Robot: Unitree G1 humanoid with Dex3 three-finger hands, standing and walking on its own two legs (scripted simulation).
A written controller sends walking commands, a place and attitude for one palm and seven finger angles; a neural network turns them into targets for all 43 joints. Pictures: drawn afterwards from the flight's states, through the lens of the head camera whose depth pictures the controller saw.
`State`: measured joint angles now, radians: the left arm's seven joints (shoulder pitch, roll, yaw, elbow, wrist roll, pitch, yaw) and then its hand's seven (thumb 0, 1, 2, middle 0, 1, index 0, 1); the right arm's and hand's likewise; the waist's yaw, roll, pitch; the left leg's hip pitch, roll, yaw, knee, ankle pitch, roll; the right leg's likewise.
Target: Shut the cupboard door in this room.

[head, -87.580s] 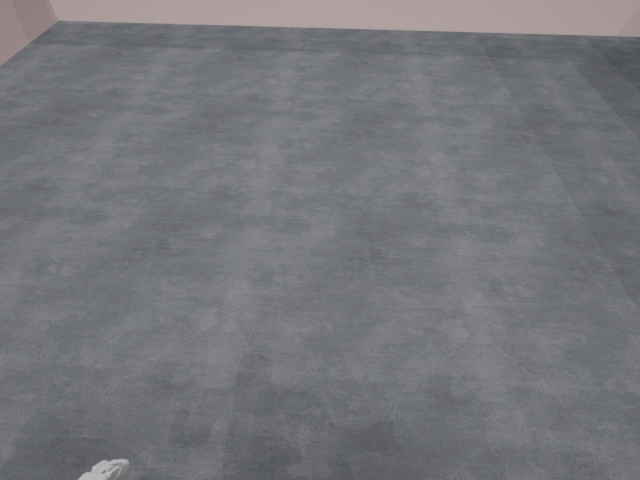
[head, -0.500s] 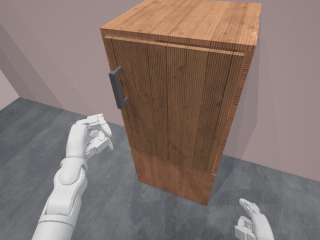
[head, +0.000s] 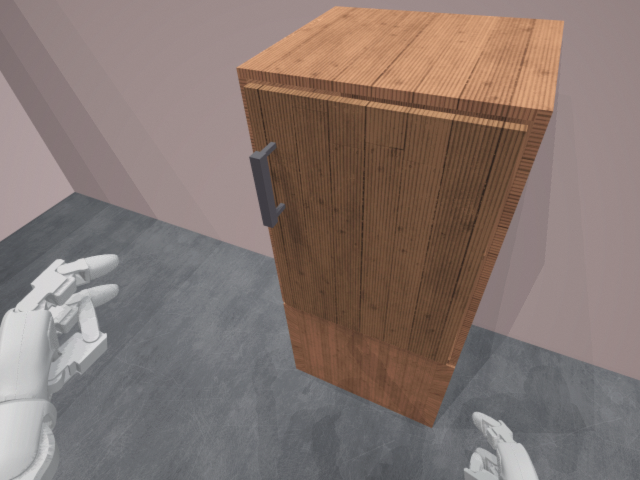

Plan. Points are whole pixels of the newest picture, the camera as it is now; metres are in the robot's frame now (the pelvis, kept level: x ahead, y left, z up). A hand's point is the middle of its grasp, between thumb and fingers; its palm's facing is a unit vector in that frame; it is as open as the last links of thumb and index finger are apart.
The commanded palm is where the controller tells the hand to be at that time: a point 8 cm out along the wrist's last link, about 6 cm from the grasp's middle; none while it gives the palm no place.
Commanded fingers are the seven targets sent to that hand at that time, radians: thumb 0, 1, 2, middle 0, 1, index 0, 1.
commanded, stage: draw the hand back to the body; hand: left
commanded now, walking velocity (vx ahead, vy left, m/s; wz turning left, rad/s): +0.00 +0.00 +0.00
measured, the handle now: (270, 185) +0.59 +0.17 +0.06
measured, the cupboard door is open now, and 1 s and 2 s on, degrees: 0 0 0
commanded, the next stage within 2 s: step back with the hand held close in 0.44 s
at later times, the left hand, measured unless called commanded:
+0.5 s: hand (76, 350) +0.19 +0.26 +0.16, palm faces +0.45 -0.81 -0.39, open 7.4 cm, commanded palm +0.14 +0.30 +0.17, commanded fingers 0.00 0.90 0.90 -0.20 -0.30 -0.20 -0.30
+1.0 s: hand (50, 362) +0.17 +0.28 +0.15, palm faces +0.36 -0.80 -0.49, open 7.4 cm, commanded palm +0.11 +0.32 +0.17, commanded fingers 0.00 0.90 0.90 -0.20 -0.30 -0.20 -0.30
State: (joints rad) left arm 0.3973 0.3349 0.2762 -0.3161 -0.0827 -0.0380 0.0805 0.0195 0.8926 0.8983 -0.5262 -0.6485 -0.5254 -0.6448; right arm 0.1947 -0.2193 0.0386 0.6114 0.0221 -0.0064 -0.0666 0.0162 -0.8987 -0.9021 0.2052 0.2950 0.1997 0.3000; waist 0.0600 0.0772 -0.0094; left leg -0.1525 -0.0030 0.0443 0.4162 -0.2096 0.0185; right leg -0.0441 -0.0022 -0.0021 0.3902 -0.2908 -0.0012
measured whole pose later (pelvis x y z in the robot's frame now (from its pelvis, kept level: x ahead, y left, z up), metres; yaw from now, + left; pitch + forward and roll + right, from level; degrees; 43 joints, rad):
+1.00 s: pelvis -0.04 +0.02 -0.01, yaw -2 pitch +1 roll -1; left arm 0.54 0.43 0.39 -0.44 -0.08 -0.13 0.12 0.02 0.89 0.90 -0.21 -0.30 -0.21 -0.30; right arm 0.18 -0.24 -0.01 0.54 0.03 0.04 -0.09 0.02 -0.90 -0.90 0.20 0.29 0.20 0.30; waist 0.01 0.04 -0.01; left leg -0.32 0.00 0.08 0.49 -0.18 0.05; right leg -0.23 -0.01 0.03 0.47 -0.26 0.03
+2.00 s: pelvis -0.21 +0.05 -0.01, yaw -2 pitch +1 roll -4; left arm 0.49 0.48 0.46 -0.49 -0.08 -0.24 0.12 0.02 0.89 0.90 -0.22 -0.30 -0.21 -0.30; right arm 0.17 -0.17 0.00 0.59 -0.01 -0.07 -0.07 0.02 -0.90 -0.90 0.21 0.30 0.20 0.30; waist -0.04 0.01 0.00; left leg -0.50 0.04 0.05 0.45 -0.01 0.06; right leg -0.25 0.08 0.00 0.61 -0.42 -0.01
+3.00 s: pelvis -0.26 +0.11 -0.01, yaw -4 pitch +1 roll -1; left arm 0.56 0.42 0.41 -0.48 -0.06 -0.20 0.16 0.02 0.89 0.90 -0.21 -0.30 -0.21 -0.30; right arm 0.20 -0.16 0.03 0.61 0.01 -0.09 -0.06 0.01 -0.90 -0.90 0.21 0.30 0.20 0.30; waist -0.01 -0.01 -0.01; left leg -0.31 0.02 0.06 0.51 -0.21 0.02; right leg -0.16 0.02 -0.02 0.45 -0.31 -0.01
